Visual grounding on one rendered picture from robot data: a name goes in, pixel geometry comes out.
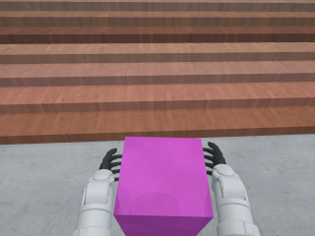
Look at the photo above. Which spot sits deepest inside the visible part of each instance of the robot right forearm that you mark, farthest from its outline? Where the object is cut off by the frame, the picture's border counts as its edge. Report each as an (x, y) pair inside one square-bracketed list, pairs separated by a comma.
[(232, 204)]

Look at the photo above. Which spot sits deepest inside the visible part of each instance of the carton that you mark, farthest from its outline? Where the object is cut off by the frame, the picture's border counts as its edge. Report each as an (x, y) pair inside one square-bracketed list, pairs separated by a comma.
[(163, 187)]

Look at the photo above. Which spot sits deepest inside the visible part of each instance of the right robot hand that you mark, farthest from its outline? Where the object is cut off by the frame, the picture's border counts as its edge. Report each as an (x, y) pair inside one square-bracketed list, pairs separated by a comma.
[(216, 158)]

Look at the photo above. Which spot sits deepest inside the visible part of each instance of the left robot hand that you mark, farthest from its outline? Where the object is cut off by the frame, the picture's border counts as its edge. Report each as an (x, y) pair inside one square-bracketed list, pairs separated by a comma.
[(107, 164)]

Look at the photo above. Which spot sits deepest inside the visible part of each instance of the robot left forearm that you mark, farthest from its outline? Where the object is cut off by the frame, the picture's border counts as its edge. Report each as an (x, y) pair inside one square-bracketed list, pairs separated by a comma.
[(96, 206)]

